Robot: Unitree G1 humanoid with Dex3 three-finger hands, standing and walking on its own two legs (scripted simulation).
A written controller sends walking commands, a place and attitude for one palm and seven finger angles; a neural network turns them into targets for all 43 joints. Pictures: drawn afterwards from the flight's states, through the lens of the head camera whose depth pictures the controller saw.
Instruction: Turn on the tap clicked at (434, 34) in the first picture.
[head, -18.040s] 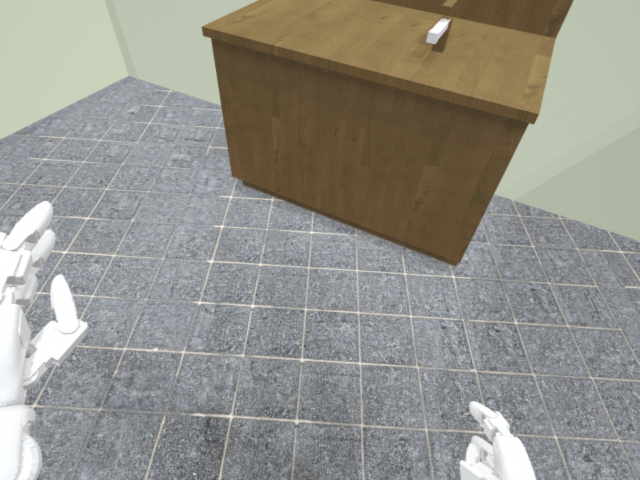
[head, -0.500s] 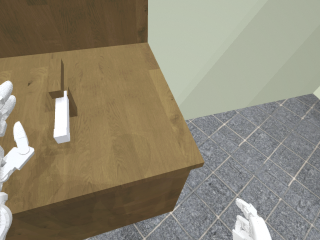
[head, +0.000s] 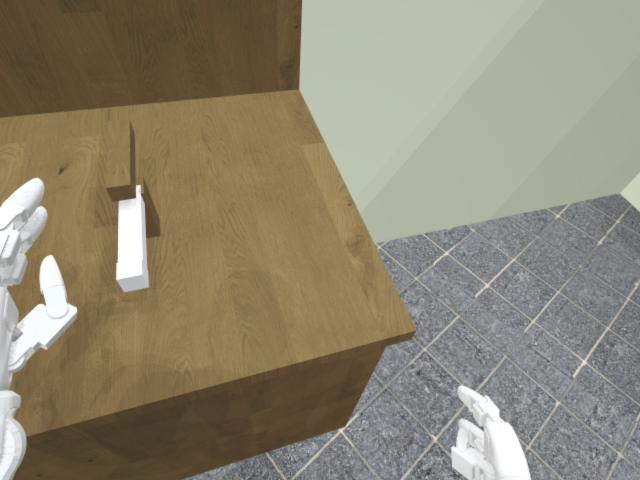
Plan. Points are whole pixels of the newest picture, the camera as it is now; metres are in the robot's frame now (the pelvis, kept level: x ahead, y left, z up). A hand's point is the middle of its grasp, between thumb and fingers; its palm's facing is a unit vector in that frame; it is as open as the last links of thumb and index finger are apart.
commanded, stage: look again from close up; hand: left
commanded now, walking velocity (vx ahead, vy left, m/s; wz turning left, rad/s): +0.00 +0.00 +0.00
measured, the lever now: (132, 275) +0.31 +0.26 +0.07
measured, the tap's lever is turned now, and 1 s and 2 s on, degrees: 0 0 0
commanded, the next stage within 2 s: shuffle to correct the standing spot in 0.16 s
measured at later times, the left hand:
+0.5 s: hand (76, 317) +0.21 +0.24 +0.16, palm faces +0.38 -0.85 -0.36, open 7.4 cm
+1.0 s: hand (149, 320) +0.22 +0.19 +0.15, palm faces +0.36 -0.85 -0.39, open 7.4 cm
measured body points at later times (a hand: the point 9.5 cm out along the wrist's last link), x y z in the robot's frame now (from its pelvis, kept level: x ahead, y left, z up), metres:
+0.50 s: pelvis -0.01 -0.01 +0.00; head +0.02 +0.02 +0.45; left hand +0.19 +0.29 +0.17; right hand +0.17 -0.22 -0.07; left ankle +0.03 +0.07 -0.74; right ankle -0.02 -0.16 -0.74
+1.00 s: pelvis +0.01 -0.06 +0.00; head +0.03 -0.05 +0.45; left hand +0.20 +0.23 +0.17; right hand +0.18 -0.31 -0.08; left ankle +0.03 +0.07 -0.74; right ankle -0.02 -0.16 -0.74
